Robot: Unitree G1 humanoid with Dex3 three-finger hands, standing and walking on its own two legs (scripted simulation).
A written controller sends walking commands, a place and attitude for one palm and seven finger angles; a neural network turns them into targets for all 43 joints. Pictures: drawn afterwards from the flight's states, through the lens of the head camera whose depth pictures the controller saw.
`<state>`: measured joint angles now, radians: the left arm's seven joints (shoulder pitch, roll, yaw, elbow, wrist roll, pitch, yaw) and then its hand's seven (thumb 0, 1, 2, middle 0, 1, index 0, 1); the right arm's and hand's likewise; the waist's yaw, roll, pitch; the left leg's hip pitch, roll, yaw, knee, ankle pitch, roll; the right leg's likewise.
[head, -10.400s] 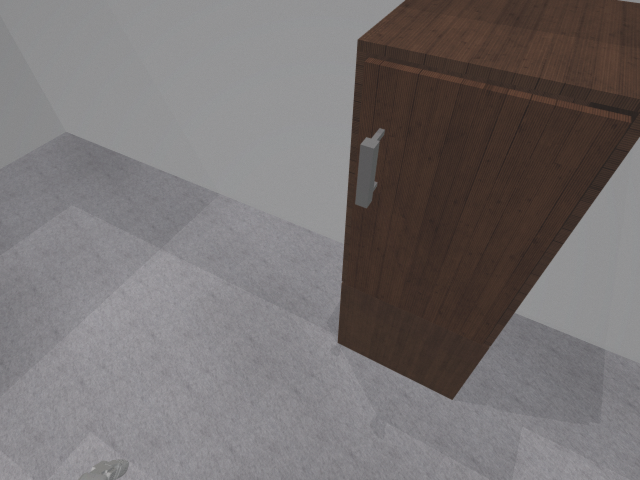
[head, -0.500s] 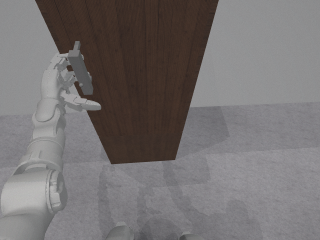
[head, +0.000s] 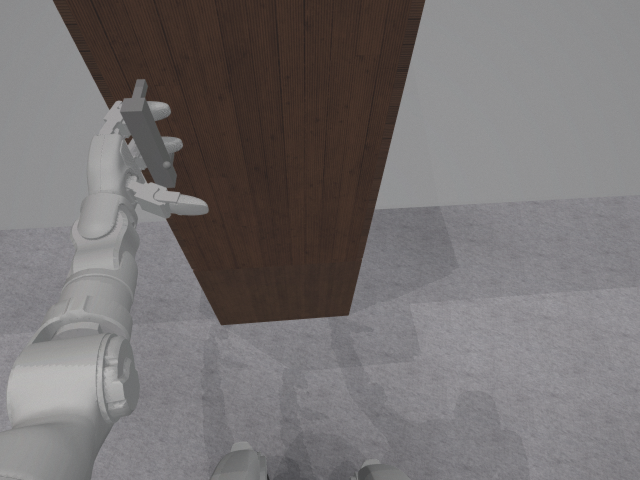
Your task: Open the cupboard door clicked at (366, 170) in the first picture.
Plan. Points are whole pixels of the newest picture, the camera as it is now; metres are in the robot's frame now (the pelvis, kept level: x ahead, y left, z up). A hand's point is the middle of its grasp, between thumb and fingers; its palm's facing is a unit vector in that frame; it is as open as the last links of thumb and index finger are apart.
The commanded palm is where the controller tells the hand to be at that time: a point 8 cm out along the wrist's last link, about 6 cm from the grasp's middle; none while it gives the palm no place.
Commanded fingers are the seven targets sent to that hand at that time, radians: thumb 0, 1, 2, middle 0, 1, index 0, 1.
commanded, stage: slide the fingers in behind the handle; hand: left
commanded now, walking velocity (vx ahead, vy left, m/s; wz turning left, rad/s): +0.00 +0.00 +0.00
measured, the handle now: (154, 135) +0.54 +0.19 +0.10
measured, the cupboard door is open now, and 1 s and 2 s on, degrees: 0 2 40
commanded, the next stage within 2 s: close the thumb around the handle in 0.14 s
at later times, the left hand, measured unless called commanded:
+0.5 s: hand (167, 165) +0.48 +0.17 +0.10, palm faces +0.04 -1.00 -0.01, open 12.2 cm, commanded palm +0.46 +0.21 +0.10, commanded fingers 0.00 0.28 0.64 -0.36 -1.28 -0.36 -1.28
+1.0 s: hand (167, 169) +0.48 +0.17 +0.10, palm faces +0.06 -1.00 -0.01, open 5.9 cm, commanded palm +0.45 +0.21 +0.10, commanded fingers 0.00 0.90 0.90 -0.40 -1.35 -0.40 -1.35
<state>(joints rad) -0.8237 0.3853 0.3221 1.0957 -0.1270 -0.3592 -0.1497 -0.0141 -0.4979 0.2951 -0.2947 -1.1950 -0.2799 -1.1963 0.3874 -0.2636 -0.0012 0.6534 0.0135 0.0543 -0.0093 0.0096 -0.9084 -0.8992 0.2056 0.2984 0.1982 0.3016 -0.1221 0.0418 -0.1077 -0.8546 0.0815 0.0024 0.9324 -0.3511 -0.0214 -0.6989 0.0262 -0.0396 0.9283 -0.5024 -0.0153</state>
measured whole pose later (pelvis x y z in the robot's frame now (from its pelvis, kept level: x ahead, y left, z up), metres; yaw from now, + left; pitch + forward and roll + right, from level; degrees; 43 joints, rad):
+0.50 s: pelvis +0.01 +0.00 +0.00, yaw +0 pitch +15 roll -2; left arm -0.79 0.35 0.30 1.06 -0.13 -0.36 -0.14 -0.01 -0.20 0.42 -0.31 -1.23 -0.30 -1.23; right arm 0.36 -0.25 0.00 0.64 0.01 0.06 0.00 0.01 -0.91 -0.90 0.21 0.30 0.20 0.30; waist -0.11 0.04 -0.11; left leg -0.83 0.07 0.01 0.93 -0.37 -0.02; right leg -0.67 0.02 -0.04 0.92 -0.51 -0.01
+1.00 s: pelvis +0.01 +0.00 +0.00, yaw -1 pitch +15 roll -2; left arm -0.73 0.34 0.31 1.00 -0.13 -0.35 -0.13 0.00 0.71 0.78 -0.35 -1.34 -0.34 -1.34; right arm 0.38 -0.26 0.00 0.64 0.01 0.07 0.00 0.01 -0.91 -0.90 0.21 0.30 0.20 0.30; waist -0.11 0.04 -0.12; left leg -0.81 0.08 0.02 0.92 -0.37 -0.02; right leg -0.65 0.02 -0.02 0.90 -0.51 -0.01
